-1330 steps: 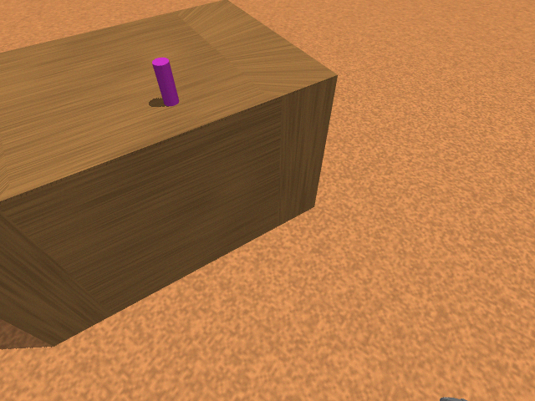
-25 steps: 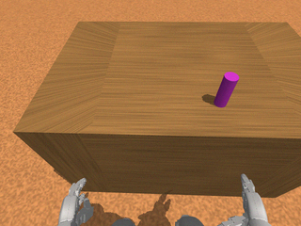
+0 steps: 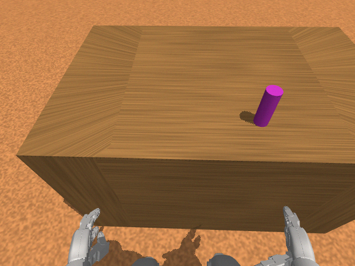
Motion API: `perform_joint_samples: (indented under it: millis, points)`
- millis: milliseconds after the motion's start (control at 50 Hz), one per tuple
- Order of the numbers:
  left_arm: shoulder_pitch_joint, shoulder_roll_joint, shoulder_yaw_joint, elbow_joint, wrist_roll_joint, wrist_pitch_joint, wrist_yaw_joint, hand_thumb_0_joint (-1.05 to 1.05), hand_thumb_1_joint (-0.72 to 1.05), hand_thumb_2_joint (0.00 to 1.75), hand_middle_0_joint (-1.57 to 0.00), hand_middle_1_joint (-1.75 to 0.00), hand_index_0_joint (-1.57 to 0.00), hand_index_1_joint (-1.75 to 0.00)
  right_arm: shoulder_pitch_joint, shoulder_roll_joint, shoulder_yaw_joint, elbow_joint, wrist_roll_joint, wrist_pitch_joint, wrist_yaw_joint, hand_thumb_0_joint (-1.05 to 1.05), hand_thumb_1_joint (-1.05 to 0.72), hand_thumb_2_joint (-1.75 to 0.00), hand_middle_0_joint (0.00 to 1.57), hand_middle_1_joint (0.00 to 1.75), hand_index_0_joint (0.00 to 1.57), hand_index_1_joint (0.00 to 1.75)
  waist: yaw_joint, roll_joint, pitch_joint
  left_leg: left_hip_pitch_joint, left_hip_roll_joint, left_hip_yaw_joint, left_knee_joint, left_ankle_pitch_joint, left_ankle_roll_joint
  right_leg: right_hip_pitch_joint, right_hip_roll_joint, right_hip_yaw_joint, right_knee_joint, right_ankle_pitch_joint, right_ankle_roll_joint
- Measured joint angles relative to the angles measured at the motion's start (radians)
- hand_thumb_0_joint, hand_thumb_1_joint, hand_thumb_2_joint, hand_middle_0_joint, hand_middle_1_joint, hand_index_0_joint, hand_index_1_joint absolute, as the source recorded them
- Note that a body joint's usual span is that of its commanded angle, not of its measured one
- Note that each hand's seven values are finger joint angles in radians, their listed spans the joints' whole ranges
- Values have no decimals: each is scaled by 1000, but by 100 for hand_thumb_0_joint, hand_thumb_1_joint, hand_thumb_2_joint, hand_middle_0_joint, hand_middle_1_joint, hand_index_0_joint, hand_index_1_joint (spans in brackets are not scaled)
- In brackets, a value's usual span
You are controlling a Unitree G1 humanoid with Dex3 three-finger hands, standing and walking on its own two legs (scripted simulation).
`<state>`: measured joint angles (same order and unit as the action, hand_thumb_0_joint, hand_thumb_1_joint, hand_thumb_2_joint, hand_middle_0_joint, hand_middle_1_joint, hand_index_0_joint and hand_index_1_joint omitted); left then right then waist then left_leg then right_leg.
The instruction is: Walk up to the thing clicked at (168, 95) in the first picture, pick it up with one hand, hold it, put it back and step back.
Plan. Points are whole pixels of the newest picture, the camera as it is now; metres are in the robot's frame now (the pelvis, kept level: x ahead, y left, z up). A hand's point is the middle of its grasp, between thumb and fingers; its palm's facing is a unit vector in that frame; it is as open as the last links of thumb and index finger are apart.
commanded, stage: home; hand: right
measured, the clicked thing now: (267, 107) +0.51 -0.23 +0.04
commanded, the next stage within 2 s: stand in 0.68 s
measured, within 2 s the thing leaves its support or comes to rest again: neither
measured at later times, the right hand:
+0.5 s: hand (268, 242) +0.18 -0.18 -0.06, palm faces +0.12 +0.95 -0.29, open 17.4 cm
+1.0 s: hand out of the picture +0.08 -0.27 -0.12, palm faces -0.04 +0.93 -0.36, open 15.2 cm
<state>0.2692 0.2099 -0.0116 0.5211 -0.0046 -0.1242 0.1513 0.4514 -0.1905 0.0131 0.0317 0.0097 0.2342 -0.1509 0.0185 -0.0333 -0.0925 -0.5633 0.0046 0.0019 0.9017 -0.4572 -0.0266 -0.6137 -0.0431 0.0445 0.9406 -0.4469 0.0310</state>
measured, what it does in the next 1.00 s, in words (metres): stands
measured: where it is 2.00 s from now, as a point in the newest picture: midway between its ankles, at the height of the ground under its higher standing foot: outside the picture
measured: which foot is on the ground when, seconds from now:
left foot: down 0.00-1.00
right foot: down 0.00-1.00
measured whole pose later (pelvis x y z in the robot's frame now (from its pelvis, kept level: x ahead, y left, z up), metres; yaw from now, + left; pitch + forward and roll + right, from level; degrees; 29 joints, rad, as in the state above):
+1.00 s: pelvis +0.00 -0.02 +0.03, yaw +1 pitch +0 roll +1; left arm 0.21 0.36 0.03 0.95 0.04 -0.01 0.00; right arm 0.26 -0.35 -0.02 0.86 -0.04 -0.01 -0.01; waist 0.01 0.01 0.03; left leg -0.33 0.04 -0.03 0.72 -0.39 -0.04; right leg -0.36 -0.01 0.00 0.75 -0.38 -0.01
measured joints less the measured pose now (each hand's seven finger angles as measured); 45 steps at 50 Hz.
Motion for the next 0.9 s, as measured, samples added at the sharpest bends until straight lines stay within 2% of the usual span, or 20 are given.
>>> perform_joint_samples:
  millis: [560,600,640,680,740,840,900]
  points:
    - [1,-3,-1,4,1,0,8,1,90,91,-21,-31,-21,-30,3,-2,-2,-18,-1,23,2,-1,53,-5,5,5,5,5,2,1,-10,0,0,-2,4,-12,-1,0,0,-2,5,-13,0]
    - [-27,13,-2,60,57,8,-26,1,90,91,-21,-31,-21,-30,-47,-29,9,95,-52,-61,37,-1,53,-5,5,5,5,5,-8,13,26,33,8,-8,2,-14,2,40,8,-10,-10,-8,-7]
    - [-59,42,-7,133,88,40,-75,1,90,91,-21,-31,-21,-30,-110,-68,14,248,-81,-130,77,-1,53,-5,6,5,5,5,-17,27,47,57,18,-15,0,-15,4,72,17,-18,-27,0,-13]
    - [-82,68,-2,188,88,66,-109,1,90,91,-21,-31,-21,-30,-149,-99,4,369,-86,-174,105,-1,53,-5,6,5,5,5,-17,33,64,78,22,-19,-7,-12,3,96,21,-22,-39,4,-16]
    - [-89,99,16,235,68,84,-139,1,90,90,-21,-31,-21,-30,-167,-136,-17,500,-70,-210,129,-1,53,-5,6,5,6,5,-11,42,81,106,28,-24,-24,-5,-2,127,27,-28,-62,13,-18]
    - [-69,139,43,310,57,99,-153,1,90,90,-21,-31,-21,-30,-172,-162,-42,659,-60,-231,136,-1,54,-5,6,6,6,6,-7,49,94,153,36,-29,-69,12,-10,173,34,-35,-104,28,-26]
    - [-60,151,49,356,55,105,-155,1,90,90,-21,-31,-21,-30,-178,-165,-44,731,-57,-235,136,-1,48,-11,10,11,10,11,-8,46,102,183,36,-31,-108,31,-12,200,34,-38,-132,40,-32]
